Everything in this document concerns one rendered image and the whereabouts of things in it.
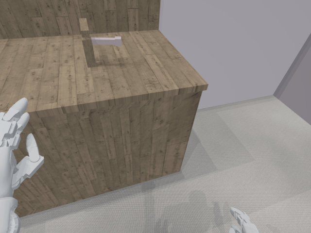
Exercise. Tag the left robot forearm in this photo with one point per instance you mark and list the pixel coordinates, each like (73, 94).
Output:
(9, 220)

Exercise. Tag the robot left hand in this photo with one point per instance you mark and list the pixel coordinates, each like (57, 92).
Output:
(11, 126)

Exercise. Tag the robot right hand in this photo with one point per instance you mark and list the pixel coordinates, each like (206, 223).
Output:
(244, 221)

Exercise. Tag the tap lever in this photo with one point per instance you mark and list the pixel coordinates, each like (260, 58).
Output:
(106, 41)

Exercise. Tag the counter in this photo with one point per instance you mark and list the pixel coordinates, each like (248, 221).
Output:
(104, 117)

